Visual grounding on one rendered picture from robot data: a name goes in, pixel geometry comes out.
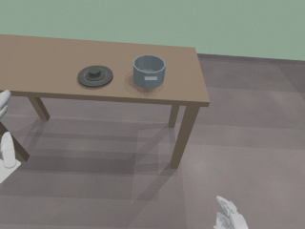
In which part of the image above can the robot left hand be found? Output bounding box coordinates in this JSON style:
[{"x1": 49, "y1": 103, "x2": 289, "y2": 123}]
[{"x1": 0, "y1": 90, "x2": 21, "y2": 183}]

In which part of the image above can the lid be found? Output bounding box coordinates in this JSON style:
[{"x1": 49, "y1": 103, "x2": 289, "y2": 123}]
[{"x1": 77, "y1": 65, "x2": 113, "y2": 88}]

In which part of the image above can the table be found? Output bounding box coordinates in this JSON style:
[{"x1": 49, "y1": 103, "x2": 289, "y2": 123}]
[{"x1": 0, "y1": 33, "x2": 211, "y2": 169}]

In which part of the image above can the pot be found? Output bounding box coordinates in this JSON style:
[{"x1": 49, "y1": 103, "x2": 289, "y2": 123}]
[{"x1": 132, "y1": 54, "x2": 166, "y2": 89}]

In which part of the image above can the robot right hand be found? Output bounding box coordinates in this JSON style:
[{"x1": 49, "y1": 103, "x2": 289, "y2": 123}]
[{"x1": 213, "y1": 196, "x2": 249, "y2": 229}]

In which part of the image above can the knob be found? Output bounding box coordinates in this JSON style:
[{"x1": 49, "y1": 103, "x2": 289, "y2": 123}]
[{"x1": 89, "y1": 67, "x2": 101, "y2": 76}]

